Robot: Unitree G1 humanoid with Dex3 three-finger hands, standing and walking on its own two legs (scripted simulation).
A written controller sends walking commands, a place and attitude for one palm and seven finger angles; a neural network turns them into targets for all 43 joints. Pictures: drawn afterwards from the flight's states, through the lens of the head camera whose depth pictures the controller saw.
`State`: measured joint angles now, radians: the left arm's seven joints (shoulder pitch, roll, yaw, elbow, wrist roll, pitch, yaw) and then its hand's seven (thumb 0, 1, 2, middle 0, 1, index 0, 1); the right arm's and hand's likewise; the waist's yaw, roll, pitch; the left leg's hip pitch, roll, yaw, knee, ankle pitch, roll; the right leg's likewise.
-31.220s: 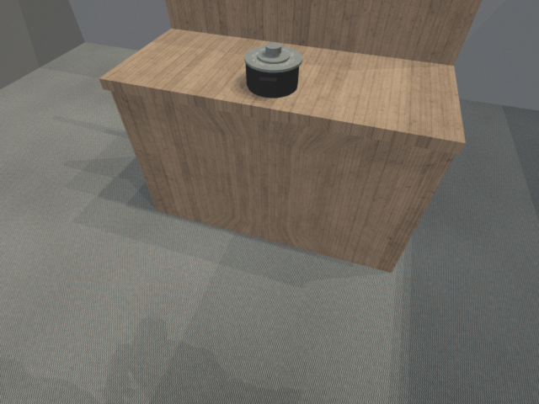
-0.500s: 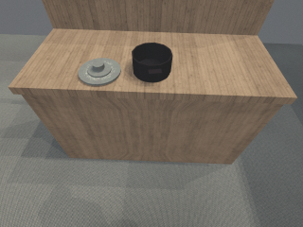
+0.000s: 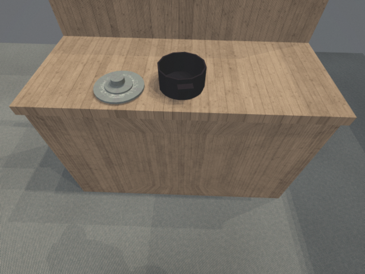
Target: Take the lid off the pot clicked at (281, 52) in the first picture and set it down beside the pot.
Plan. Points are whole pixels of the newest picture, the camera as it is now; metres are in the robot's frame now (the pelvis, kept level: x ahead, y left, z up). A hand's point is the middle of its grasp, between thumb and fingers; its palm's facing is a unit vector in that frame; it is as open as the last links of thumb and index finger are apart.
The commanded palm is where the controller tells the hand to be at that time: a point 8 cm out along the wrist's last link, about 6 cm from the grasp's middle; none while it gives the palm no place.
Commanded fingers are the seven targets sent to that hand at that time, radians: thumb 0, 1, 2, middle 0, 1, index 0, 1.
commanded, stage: look to check the result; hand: left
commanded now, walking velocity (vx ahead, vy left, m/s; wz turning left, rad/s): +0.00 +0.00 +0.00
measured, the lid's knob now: (117, 79) +0.71 +0.26 -0.01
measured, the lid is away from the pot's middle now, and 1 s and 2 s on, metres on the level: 0.23 0.23 0.23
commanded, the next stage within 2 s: stand and wait in 0.10 s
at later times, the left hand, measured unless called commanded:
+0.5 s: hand out of the picture -0.01 +0.16 -0.18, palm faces +0.05 -0.98 -0.19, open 7.3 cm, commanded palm none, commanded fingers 0.00 0.90 0.90 -0.20 -0.30 -0.20 -0.30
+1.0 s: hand out of the picture -0.02 +0.15 -0.18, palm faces +0.05 -0.98 -0.18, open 7.3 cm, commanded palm none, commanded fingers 0.00 0.90 0.90 -0.20 -0.30 -0.20 -0.30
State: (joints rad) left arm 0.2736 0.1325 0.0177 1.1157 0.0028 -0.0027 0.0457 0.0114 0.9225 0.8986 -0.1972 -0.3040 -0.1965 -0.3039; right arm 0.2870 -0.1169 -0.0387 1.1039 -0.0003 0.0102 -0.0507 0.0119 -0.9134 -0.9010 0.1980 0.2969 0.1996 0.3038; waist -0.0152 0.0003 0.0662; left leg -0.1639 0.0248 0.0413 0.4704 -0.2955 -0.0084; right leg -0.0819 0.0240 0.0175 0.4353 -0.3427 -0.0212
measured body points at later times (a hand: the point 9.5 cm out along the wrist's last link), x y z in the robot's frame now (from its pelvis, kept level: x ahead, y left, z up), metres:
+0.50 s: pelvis +0.00 +0.00 +0.00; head +0.02 -0.01 +0.45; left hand -0.01 +0.21 -0.16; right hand -0.02 -0.21 -0.16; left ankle -0.03 +0.12 -0.74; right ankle -0.07 -0.11 -0.74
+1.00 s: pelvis -0.01 -0.01 +0.00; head +0.02 -0.01 +0.45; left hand -0.02 +0.21 -0.16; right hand -0.03 -0.21 -0.16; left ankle -0.03 +0.12 -0.74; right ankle -0.07 -0.11 -0.74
